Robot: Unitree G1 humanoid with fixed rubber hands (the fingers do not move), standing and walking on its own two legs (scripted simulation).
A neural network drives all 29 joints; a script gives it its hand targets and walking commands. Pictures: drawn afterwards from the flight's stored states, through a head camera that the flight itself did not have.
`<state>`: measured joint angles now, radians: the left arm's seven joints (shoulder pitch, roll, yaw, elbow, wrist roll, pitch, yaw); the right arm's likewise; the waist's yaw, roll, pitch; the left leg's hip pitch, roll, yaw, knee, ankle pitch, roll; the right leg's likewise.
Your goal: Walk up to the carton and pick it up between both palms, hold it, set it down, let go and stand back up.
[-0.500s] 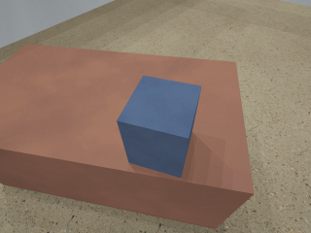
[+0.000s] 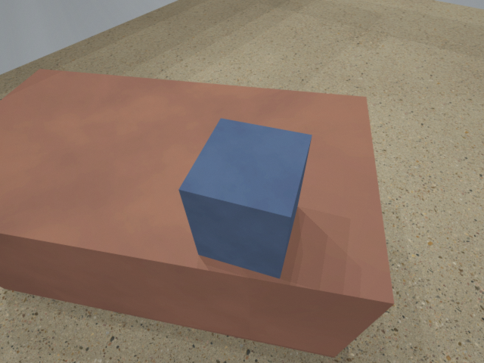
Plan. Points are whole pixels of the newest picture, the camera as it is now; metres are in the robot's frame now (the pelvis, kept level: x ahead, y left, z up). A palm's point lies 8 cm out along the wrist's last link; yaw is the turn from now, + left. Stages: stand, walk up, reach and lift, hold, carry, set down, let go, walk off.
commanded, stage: walk up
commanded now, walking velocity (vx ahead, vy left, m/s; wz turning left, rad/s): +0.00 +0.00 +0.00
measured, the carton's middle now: (250, 199) +0.45 +0.01 -0.05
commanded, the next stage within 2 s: none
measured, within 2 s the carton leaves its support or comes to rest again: neither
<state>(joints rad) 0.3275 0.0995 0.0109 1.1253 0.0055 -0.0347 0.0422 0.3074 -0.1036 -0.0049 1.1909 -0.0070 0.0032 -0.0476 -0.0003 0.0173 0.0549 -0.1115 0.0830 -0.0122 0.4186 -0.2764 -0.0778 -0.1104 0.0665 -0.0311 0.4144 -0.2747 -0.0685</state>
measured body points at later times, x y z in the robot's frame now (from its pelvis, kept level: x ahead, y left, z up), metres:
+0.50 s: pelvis +0.01 +0.11 -0.03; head +0.06 +0.08 +0.42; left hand -0.01 +0.38 -0.14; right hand +0.12 -0.16 -0.17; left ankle +0.11 +0.26 -0.72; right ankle -0.03 -0.08 -0.74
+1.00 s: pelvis -0.02 +0.19 -0.03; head +0.00 +0.17 +0.42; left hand +0.21 +0.38 -0.13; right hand -0.09 -0.12 -0.14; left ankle +0.12 +0.28 -0.74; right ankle -0.06 +0.06 -0.74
